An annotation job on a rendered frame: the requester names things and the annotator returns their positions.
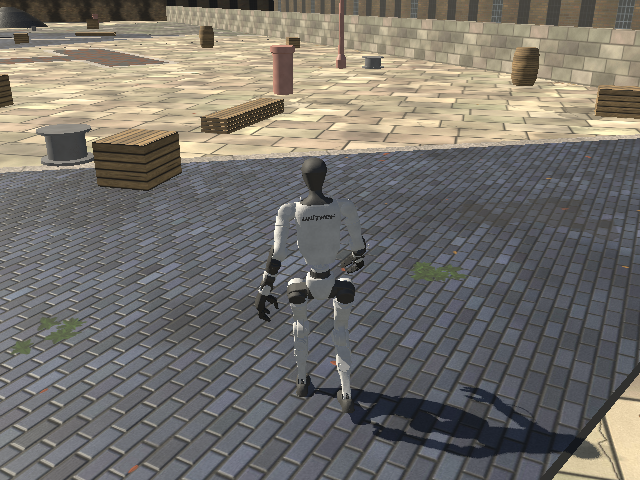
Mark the robot left forearm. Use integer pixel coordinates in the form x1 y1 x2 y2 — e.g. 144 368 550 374
258 245 281 296

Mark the robot left thigh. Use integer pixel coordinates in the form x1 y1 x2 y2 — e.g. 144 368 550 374
287 278 310 338

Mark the robot right forearm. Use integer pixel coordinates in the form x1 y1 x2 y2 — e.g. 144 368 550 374
352 236 366 263

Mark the right robot hand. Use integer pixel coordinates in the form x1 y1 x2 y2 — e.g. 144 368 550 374
340 255 364 274

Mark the robot left foot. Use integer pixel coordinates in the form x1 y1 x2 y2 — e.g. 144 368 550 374
296 373 310 397

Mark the robot left upper arm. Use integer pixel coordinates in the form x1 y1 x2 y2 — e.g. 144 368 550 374
272 202 296 261

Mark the left robot hand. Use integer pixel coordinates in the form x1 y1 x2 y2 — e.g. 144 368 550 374
255 289 279 322

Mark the robot right upper arm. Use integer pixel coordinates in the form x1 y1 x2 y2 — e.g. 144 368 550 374
336 199 365 251

